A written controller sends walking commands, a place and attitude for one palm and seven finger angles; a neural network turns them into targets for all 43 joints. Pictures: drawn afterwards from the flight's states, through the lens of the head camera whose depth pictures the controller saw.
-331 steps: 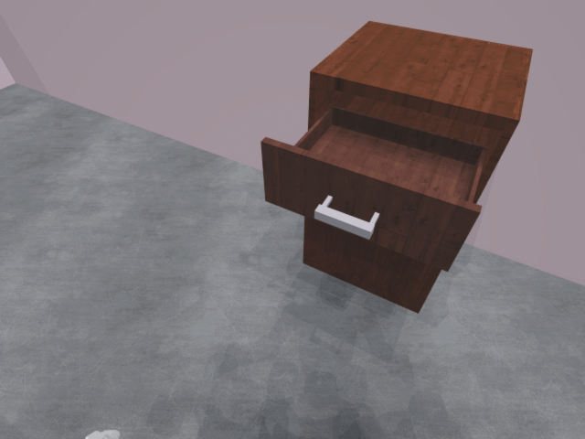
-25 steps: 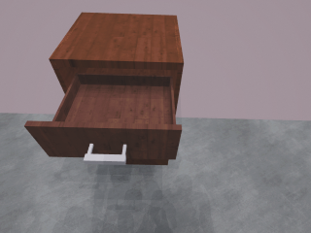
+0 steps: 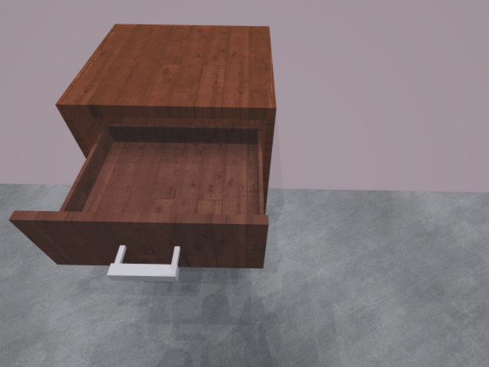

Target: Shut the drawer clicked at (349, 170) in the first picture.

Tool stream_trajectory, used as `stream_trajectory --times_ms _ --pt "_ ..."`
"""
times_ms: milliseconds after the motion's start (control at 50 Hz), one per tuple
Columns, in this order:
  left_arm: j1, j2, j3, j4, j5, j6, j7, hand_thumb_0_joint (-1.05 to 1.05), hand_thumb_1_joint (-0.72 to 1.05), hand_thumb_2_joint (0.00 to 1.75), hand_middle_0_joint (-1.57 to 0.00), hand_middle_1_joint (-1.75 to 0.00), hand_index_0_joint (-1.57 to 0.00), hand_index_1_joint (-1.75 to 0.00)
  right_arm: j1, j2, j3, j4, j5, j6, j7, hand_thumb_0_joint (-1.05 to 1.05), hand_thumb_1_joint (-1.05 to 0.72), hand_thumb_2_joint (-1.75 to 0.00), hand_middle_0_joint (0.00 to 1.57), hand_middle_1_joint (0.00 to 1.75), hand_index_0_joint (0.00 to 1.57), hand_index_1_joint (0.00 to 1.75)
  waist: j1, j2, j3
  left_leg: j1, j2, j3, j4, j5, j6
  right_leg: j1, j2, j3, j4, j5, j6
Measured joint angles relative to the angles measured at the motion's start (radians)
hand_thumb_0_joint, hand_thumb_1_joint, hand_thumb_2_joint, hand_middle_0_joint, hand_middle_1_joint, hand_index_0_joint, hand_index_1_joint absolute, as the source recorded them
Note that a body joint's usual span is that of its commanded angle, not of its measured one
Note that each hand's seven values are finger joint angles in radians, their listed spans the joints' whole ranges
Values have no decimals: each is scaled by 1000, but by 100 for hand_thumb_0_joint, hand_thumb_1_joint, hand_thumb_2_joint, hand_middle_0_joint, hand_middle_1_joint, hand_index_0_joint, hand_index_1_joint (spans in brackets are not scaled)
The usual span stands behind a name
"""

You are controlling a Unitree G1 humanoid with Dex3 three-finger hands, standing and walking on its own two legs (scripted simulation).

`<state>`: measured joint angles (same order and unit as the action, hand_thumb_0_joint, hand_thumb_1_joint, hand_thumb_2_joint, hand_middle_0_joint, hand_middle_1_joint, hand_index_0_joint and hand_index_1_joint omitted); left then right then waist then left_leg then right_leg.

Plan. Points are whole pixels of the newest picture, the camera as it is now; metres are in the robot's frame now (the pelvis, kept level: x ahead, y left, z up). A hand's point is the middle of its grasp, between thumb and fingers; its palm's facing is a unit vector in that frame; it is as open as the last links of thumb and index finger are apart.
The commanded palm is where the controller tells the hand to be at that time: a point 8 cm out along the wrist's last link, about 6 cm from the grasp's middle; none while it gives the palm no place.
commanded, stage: come to a stop and stand still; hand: left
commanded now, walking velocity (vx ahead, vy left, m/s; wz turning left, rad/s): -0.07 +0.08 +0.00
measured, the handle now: (146, 261) +0.31 +0.21 -0.06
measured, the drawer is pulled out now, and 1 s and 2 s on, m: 0.29 0.29 0.29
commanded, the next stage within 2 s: look again from close up in 0.74 s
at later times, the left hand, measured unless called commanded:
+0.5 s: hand out of the picture -0.03 +0.17 -0.17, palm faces +0.01 -0.98 -0.20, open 7.3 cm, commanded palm none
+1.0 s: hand out of the picture -0.07 +0.17 -0.17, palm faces +0.01 -0.98 -0.18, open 7.4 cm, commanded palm none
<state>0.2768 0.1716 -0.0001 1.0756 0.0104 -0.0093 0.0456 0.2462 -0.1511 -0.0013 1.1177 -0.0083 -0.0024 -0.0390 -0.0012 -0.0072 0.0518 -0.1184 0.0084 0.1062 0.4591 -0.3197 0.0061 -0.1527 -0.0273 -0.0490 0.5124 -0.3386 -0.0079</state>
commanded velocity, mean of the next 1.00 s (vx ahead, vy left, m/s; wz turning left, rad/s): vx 0.00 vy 0.01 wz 0.00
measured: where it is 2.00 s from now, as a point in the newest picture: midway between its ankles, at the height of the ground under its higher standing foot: outside the picture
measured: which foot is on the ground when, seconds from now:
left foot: down 0.00-1.00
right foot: down 0.00-1.00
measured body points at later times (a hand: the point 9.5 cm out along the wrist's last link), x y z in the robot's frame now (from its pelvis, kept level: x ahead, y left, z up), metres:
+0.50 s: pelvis -0.04 -0.01 +0.01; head -0.04 -0.01 +0.46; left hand -0.03 +0.22 -0.15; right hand -0.03 -0.23 -0.15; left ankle -0.04 +0.11 -0.74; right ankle -0.04 -0.11 -0.74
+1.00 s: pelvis -0.05 +0.02 +0.00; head -0.04 +0.01 +0.45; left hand -0.07 +0.23 -0.16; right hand -0.07 -0.19 -0.17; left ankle -0.04 +0.11 -0.74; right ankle -0.04 -0.11 -0.74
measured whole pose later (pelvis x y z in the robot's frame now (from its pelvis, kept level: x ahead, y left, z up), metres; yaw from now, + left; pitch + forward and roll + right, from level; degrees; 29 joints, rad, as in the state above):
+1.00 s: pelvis -0.05 +0.02 +0.00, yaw +1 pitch -1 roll +0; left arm 0.34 0.11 -0.02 1.10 0.02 -0.01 0.04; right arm 0.34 -0.13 0.01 1.07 -0.02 -0.01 -0.01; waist -0.02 0.03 0.02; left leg -0.25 0.01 0.10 0.54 -0.28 0.04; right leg -0.25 -0.03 -0.06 0.53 -0.27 0.00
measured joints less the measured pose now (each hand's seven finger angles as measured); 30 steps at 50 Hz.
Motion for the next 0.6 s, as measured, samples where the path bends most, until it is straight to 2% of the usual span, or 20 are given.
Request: stream_trajectory --times_ms 120,260,600 --pt "-13 15 -2 -31 -3 -8 3 1 92 90 -19 -29 -20 -30 -4 -10 -4 -12 2 6 11 1 -93 -90 20 30 20 30 -3 11 -2 -9 9 0 -49 40 -9 -13 12 -2 -42 36 -12" --pt "-24 1 -9 -38 0 3 0 0 91 90 -19 -29 -20 -30 -14 -22 -3 -25 0 11 17 1 -92 -90 20 30 19 30 3 9 -8 -8 10 4 -56 60 -10 -17 14 2 -44 53 -15" --pt "44 -22 -20 14 2 6 -14 0 91 90 -20 -30 -20 -30 48 6 16 7 -2 -1 28 0 -92 -90 20 30 19 30 7 -3 -24 -25 13 5 -83 110 -1 -22 19 1 -95 117 -12"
